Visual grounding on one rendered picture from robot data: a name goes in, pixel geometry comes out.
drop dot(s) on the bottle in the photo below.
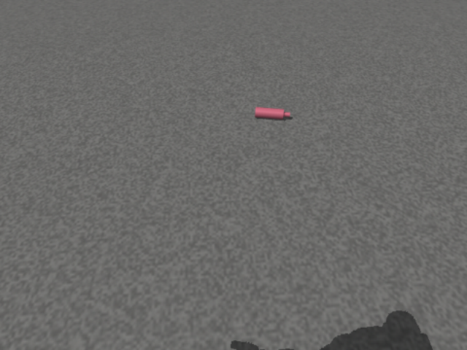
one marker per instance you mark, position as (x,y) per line
(271,113)

